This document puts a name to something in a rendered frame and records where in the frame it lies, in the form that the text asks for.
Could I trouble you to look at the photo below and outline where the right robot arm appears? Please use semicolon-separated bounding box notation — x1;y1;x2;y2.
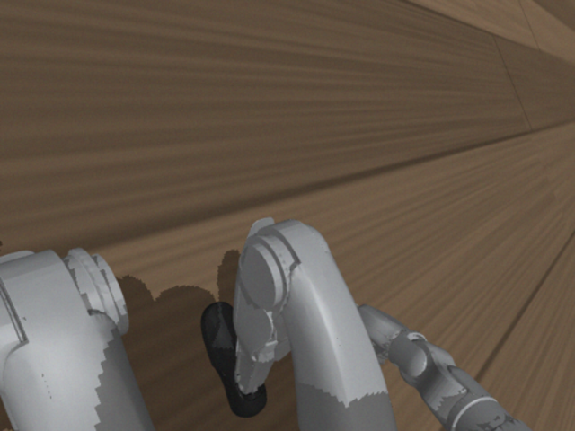
388;330;533;431

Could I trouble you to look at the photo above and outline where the right robot foot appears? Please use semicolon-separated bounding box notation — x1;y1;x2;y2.
200;302;267;418

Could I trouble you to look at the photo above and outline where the right robot hand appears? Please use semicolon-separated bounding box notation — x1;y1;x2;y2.
356;304;410;365

